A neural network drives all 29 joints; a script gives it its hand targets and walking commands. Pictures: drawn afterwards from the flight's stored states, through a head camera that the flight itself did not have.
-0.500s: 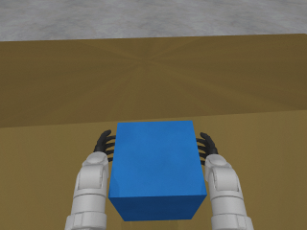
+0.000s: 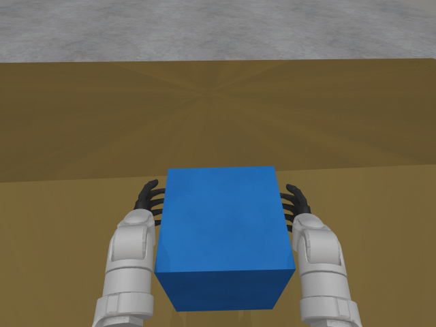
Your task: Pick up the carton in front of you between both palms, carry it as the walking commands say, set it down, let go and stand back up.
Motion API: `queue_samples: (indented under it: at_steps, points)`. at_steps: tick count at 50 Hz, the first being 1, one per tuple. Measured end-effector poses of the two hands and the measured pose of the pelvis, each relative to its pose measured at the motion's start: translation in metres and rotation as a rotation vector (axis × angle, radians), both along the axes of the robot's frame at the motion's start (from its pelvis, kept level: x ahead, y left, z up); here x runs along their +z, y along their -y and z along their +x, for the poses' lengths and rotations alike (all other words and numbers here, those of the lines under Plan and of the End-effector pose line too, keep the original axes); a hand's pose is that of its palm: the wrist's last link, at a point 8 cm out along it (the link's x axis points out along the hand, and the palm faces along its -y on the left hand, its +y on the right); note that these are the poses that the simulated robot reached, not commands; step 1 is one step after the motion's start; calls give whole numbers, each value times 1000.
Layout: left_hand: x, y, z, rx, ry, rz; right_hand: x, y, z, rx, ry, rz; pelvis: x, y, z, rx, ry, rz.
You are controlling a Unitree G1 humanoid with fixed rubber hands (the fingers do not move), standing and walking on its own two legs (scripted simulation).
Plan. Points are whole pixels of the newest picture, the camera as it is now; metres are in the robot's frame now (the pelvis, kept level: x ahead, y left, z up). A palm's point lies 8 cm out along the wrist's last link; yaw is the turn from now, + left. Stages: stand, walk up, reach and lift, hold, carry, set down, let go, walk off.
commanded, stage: carry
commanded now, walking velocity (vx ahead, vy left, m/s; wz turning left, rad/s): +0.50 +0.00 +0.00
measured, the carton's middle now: (222, 242) +0.29 -0.01 -0.02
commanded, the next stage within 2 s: none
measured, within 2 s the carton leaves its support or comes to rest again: neither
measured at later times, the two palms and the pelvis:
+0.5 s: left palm (150, 154) +0.44 +0.15 +0.08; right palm (282, 154) +0.45 -0.15 +0.09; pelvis +0.18 +0.00 +0.00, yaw +1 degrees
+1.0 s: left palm (160, 81) +0.78 +0.18 +0.09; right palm (255, 85) +0.76 -0.12 +0.09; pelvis +0.50 +0.04 +0.00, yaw -1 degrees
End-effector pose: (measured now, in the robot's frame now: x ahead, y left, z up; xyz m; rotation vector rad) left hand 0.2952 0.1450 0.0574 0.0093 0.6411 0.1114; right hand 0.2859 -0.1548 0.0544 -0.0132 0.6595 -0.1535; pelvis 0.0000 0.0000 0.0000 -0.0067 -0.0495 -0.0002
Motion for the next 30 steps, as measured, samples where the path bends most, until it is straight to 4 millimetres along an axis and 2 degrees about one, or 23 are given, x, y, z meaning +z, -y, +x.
queue_samples:
  at_steps: [4, 9, 13, 15, 17, 20, 25, 30]
  points:
    - [8, -9, 12, 17, 33, -14, 13, -9, 17, 10, 33, -5, -4, -8, 12, 10, -43, 11]
    - [22, -21, 36, 12, 0, -11, 24, -21, 40, 0, -2, 4, 1, -14, 40, -29, -92, -4]
    - [32, -14, 66, 2, -33, -18, 31, -15, 62, -15, -35, 3, 5, -8, 68, -31, -118, -19]
    - [35, -6, 82, 3, -25, -29, 33, -8, 76, -30, -27, 10, 0, -3, 84, -26, -120, -14]
    - [34, 1, 97, 13, -15, -45, 31, 0, 91, -42, -15, 26, -6, 0, 103, -9, -125, -25]
    - [27, 5, 112, 36, -49, -58, 29, 4, 112, -47, -49, 47, -4, 3, 131, 15, -139, -13]
    - [27, -9, 149, 68, -92, -59, 31, -10, 160, -26, -94, 56, 4, -2, 182, 16, -144, 11]
    - [31, -32, 213, 90, -43, -74, 35, -33, 228, -6, -45, 51, -5, -20, 244, 10, -130, 8]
